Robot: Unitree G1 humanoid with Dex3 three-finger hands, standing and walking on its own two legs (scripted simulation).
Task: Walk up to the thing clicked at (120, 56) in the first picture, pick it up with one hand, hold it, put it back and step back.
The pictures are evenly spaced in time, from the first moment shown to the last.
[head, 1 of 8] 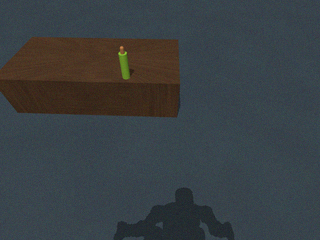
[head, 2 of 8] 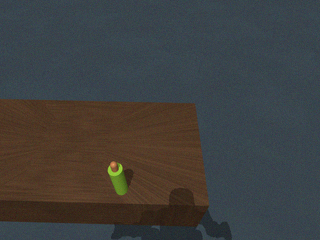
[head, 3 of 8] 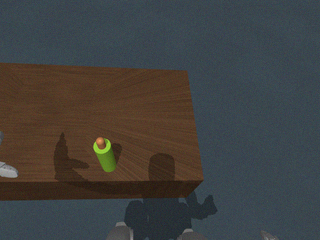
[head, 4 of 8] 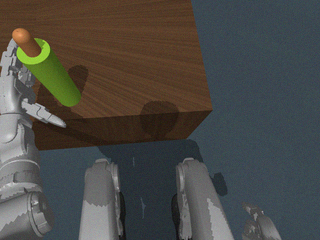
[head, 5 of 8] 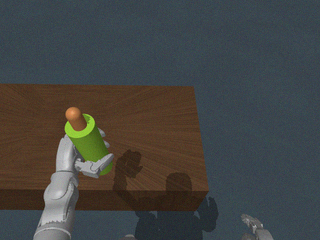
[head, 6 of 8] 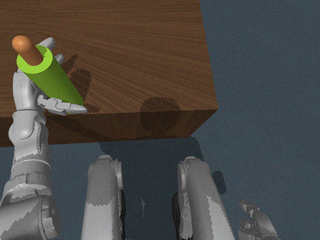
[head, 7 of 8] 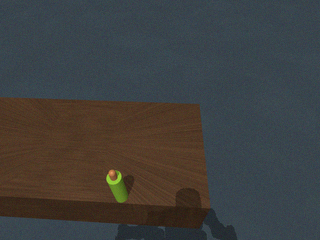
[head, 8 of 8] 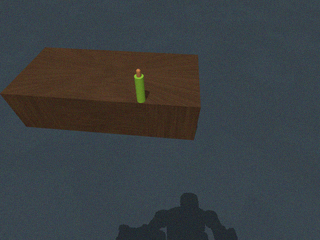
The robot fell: no
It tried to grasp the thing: yes
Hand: left
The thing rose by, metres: 0.35
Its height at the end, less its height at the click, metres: +0.00
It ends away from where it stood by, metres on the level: 0.03
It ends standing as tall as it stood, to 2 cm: yes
